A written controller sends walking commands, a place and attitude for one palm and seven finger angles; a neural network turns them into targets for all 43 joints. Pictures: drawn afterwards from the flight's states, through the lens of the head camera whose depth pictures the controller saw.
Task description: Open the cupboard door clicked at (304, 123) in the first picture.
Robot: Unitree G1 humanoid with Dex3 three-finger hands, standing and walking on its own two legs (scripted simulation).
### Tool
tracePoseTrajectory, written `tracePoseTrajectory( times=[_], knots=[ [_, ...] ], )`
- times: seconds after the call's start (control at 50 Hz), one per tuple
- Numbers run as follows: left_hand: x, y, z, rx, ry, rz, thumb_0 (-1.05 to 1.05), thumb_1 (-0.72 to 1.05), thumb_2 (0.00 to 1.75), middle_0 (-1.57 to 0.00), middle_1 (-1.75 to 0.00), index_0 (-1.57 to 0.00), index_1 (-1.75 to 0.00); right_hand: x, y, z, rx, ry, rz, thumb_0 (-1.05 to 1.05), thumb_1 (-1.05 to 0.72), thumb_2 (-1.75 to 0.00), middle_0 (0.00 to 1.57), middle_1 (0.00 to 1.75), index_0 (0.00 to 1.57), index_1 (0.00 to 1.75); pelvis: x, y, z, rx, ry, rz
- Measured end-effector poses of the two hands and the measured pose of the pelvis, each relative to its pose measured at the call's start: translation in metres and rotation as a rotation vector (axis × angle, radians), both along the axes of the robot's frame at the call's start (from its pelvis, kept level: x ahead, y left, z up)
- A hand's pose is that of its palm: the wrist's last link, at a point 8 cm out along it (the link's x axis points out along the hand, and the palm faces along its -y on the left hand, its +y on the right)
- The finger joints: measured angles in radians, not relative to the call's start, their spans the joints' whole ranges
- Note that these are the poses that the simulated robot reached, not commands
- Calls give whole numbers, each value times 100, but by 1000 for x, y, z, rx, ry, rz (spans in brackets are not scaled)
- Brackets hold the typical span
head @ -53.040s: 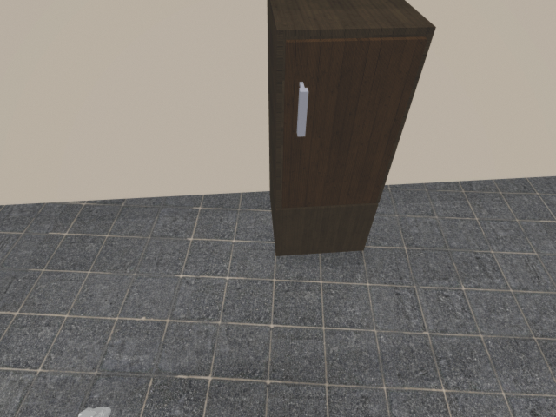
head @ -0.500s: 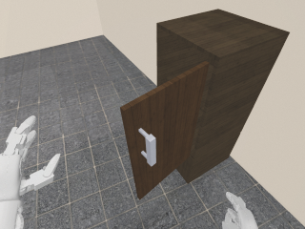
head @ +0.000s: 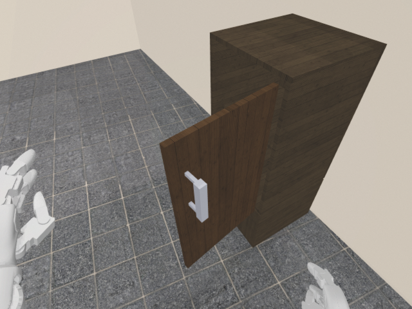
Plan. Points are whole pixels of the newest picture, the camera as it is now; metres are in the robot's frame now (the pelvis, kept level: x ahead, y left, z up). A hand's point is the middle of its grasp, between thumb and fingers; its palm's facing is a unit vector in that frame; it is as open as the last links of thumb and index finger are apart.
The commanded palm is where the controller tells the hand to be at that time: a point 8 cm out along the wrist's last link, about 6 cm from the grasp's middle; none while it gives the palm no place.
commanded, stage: step back with the hand held close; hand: left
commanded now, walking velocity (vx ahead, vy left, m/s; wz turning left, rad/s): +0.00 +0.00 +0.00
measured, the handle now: (195, 196) +0.38 +0.08 -0.02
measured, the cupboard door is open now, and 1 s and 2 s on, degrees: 100 100 100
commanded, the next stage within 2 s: stop stepping back and stand still in 1.42 s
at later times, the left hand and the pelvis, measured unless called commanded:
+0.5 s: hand (43, 234) +0.17 +0.27 +0.15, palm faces +0.35 -0.79 -0.51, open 7.4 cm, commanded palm +0.11 +0.31 +0.17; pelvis -0.04 +0.01 +0.00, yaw -2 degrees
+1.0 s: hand out of the picture +0.09 +0.29 +0.15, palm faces +0.44 -0.78 -0.44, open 7.4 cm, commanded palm +0.02 +0.33 +0.17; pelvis -0.11 +0.03 -0.02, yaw +1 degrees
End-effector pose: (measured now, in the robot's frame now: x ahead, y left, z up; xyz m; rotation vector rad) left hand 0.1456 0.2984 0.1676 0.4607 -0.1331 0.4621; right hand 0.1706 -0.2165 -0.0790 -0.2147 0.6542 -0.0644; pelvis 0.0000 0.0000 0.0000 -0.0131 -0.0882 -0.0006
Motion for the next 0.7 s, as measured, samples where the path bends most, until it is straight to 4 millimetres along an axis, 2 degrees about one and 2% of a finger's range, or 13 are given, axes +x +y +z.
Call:
tracePoseTrajectory(
  times=[0.22, 0.38, 0.5, 0.7],
  knots=[
    [3, -2, 9, 71, -14, -32, 2, 89, 90, -21, -30, -21, -30, -7, -13, 2, -8, 12, -40, 1, -91, -90, 20, 30, 20, 30, -8, -3, 0, -8, 56, -11],
    [3, -3, 3, 106, 50, -110, 2, 89, 90, -21, -30, -21, -30, -27, -28, 4, -42, 45, -134, 1, -91, -90, 20, 30, 20, 30, -21, 6, -1, 2, 93, -24],
    [-14, 6, 1, 117, 39, -117, 2, 89, 90, -21, -30, -21, -30, -48, -26, 7, -62, 56, -157, 1, -91, -90, 20, 30, 20, 30, -39, 12, -4, 5, 92, -27],
    [-57, 20, 1, 142, -54, -89, 2, 89, 90, -21, -30, -21, -30, -85, -5, 5, -77, 37, -116, 1, -91, -90, 20, 30, 20, 30, -73, 22, -14, 2, 76, -14]
  ],
)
